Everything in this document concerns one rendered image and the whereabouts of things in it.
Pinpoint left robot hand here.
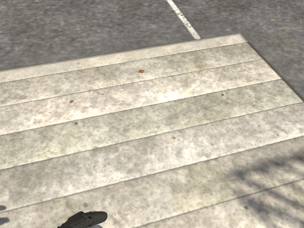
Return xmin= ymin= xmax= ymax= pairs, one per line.
xmin=57 ymin=211 xmax=107 ymax=228

